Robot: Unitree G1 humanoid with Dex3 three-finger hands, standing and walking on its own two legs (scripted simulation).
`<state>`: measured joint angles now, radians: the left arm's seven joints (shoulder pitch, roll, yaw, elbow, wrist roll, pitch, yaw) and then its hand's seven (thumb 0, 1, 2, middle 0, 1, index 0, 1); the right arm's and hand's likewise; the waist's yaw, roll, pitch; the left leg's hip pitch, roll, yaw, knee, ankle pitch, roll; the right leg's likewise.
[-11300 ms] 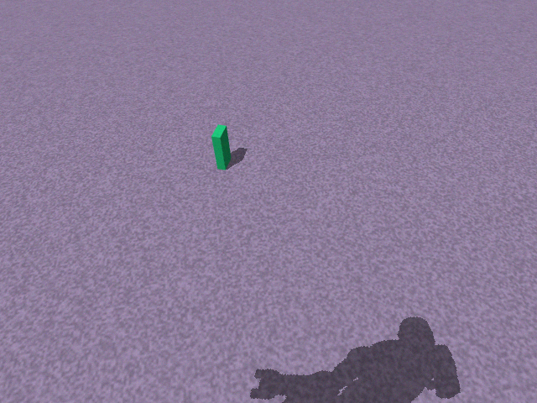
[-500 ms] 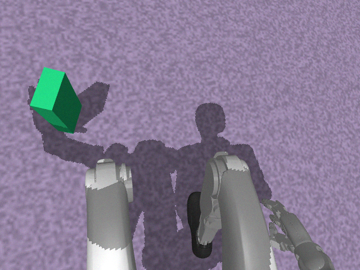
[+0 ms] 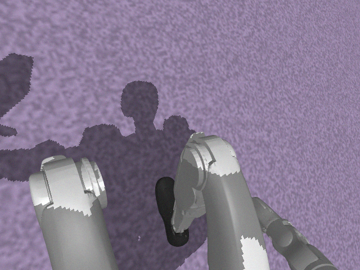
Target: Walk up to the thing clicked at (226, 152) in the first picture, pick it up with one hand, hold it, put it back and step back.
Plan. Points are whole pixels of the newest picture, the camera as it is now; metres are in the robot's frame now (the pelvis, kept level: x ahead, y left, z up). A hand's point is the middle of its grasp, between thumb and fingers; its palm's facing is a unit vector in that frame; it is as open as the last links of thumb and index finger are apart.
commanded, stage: close in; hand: left
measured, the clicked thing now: out of the picture +0.47 +0.33 -0.19
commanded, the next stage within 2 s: rest palm in 1.14 s
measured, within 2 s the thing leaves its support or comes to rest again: neither
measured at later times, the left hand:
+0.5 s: hand out of the picture +0.43 +0.34 -0.16, palm faces +0.42 -0.91 +0.02, open 17.5 cm
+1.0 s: hand out of the picture +0.45 +0.33 -0.17, palm faces +0.45 -0.89 +0.00, open 17.5 cm
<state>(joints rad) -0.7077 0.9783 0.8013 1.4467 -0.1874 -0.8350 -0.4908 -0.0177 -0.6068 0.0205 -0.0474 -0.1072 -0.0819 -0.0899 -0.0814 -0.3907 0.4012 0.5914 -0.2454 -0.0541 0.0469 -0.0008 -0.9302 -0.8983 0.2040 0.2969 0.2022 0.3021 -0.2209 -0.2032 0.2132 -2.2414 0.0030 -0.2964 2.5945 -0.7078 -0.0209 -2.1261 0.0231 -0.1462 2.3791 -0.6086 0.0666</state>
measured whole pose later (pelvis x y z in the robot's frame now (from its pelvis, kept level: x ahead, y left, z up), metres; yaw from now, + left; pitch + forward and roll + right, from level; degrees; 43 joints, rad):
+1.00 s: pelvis -0.01 +0.01 -0.01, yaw -3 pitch +14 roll -18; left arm -0.73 0.89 0.60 1.45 -0.07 -1.03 -0.02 -0.02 -0.61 0.13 -0.04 -0.12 -0.06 -0.12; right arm -0.13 -0.37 0.49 0.55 -0.34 0.07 0.13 -0.01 -0.95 -0.91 0.20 0.30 0.20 0.30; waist -0.26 -0.24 0.29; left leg -2.23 0.01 -0.36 2.66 -0.72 0.00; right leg -2.09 0.05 -0.19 2.38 -0.59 0.08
